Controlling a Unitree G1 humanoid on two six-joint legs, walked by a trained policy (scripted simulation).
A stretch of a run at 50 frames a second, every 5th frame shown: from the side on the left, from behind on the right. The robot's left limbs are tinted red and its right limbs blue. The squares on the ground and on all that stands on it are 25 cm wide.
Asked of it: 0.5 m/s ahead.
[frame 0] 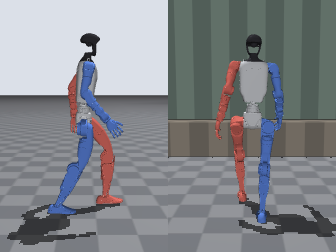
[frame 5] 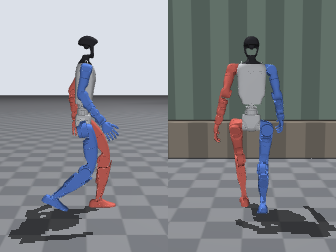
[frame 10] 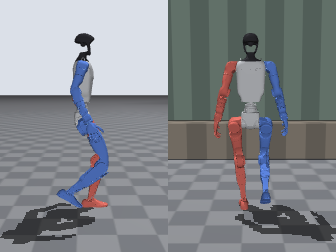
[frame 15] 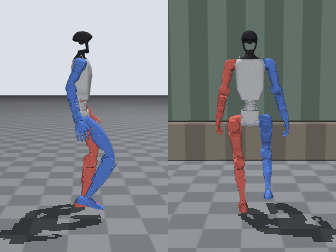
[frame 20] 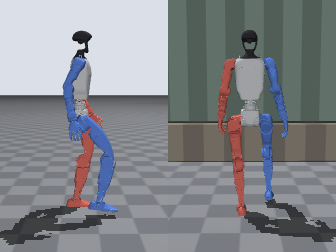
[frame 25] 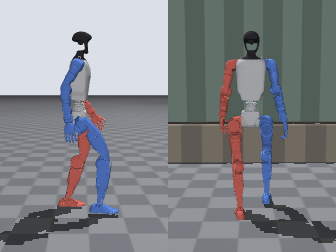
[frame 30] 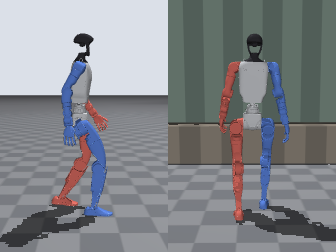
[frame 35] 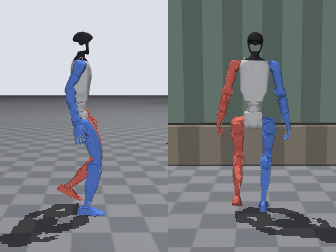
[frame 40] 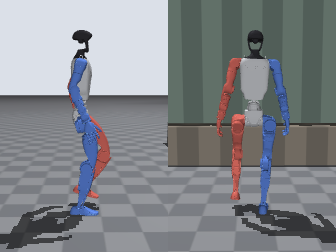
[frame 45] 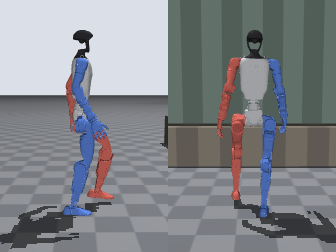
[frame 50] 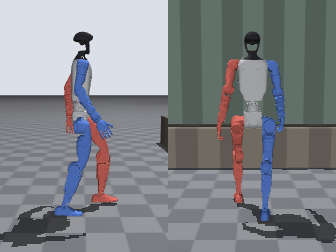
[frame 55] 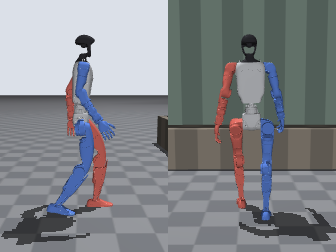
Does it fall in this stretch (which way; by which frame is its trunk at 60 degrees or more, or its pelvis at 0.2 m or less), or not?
no
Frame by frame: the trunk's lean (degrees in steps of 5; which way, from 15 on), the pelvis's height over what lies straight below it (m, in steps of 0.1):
0: 5, 0.8
5: 5, 0.7
10: 0, 0.8
15: 0, 0.8
20: 0, 0.8
25: 0, 0.8
30: 5, 0.8
35: 5, 0.8
40: 0, 0.8
45: 0, 0.8
50: 5, 0.8
55: 5, 0.8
